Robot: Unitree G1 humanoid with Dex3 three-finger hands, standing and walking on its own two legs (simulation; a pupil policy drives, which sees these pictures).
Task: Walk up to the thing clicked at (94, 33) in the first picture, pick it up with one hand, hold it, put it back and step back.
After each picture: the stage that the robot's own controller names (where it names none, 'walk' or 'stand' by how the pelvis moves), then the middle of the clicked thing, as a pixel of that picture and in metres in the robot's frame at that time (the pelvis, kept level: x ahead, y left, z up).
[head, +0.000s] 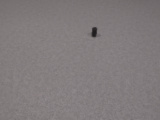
stand; (94, 32) +1.56 -0.15 -0.72
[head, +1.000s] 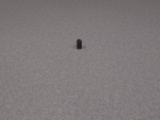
walk; (79, 44) +1.44 +0.15 -0.70
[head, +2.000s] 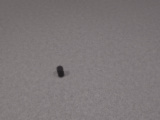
walk; (60, 71) +0.94 +0.28 -0.72
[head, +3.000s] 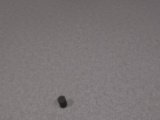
walk; (62, 102) +0.58 +0.24 -0.71
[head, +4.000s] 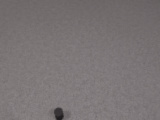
stand; (59, 114) +0.44 +0.18 -0.70
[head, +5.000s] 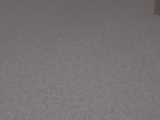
stand; out of the picture +0.37 +0.19 -0.72
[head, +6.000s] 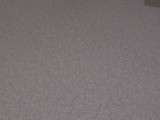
stand; out of the picture +0.34 +0.22 -0.72
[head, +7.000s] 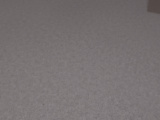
stand; out of the picture +0.39 +0.21 -0.73
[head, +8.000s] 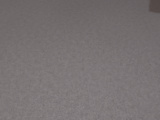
stand; out of the picture +0.37 +0.21 -0.73
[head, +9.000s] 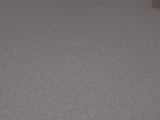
go down; out of the picture +0.37 +0.21 -0.72
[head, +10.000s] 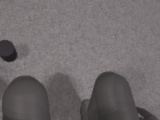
go down; (7, 51) +0.45 +0.25 -0.30
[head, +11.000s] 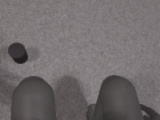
close in; (18, 54) +0.44 +0.25 -0.30
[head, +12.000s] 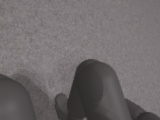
close in; out of the picture +0.43 +0.29 -0.22
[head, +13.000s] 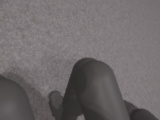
close; out of the picture +0.42 +0.29 -0.22
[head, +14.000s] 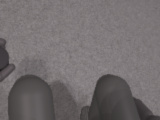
lift; out of the picture +0.36 +0.28 -0.09
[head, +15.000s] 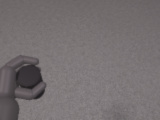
hold; (32, 83) +0.32 +0.17 +0.05
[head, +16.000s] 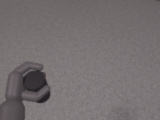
hold; (38, 87) +0.32 +0.17 +0.01
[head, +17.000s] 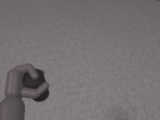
crouch; (37, 86) +0.33 +0.17 +0.00
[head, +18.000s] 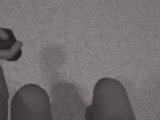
crouch; (8, 46) +0.45 +0.22 -0.10
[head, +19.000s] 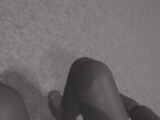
lower; out of the picture +0.42 +0.30 -0.23
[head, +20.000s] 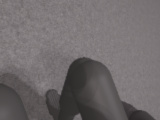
lower; out of the picture +0.43 +0.30 -0.23
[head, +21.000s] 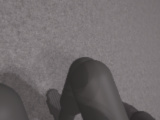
lower; out of the picture +0.43 +0.30 -0.23
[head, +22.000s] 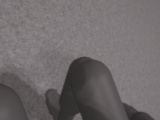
lower; out of the picture +0.43 +0.30 -0.23
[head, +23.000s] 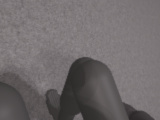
loosen; out of the picture +0.43 +0.29 -0.23
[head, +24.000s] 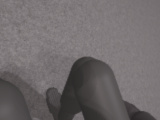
rise; out of the picture +0.43 +0.29 -0.23
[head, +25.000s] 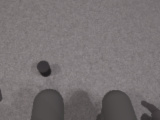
walk; (44, 69) +0.46 +0.21 -0.42
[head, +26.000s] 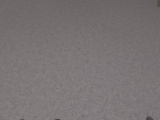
stand; out of the picture +0.40 +0.17 -0.66
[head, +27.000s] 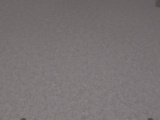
stand; out of the picture +0.40 +0.18 -0.67
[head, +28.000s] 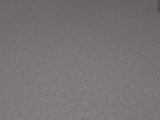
stand; out of the picture +0.40 +0.17 -0.70
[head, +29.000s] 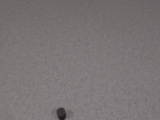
walk; (61, 114) +0.43 +0.16 -0.71
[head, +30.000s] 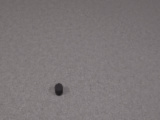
walk; (58, 89) +0.59 +0.14 -0.71
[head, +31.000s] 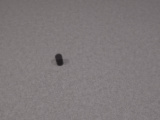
walk; (59, 60) +0.89 +0.27 -0.69
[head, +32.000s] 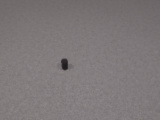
stand; (64, 64) +1.00 +0.19 -0.71
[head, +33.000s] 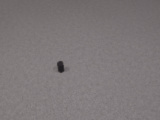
stand; (60, 67) +1.02 +0.23 -0.72
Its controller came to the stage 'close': yes
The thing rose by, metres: 0.71
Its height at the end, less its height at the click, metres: +0.00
